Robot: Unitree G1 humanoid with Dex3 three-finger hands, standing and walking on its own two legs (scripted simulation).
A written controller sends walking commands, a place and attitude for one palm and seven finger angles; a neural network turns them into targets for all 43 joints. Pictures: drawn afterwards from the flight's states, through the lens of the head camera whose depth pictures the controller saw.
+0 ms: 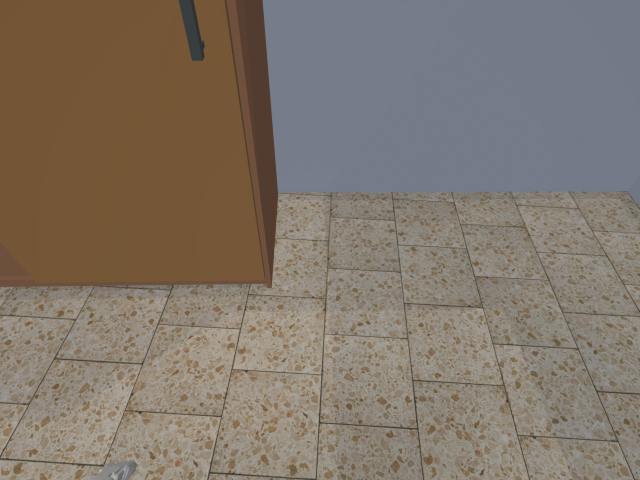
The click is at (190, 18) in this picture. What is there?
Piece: wardrobe's sliding door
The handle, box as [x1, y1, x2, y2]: [179, 0, 204, 60]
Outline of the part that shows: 179,0 192,60 202,60 202,49 204,44 203,41 200,40 193,0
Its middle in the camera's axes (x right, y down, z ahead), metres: -0.26 -0.44 +0.77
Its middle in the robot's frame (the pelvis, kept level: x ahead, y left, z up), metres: +0.88 +0.32 +0.21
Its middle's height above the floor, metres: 0.97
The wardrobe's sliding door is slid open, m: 0.00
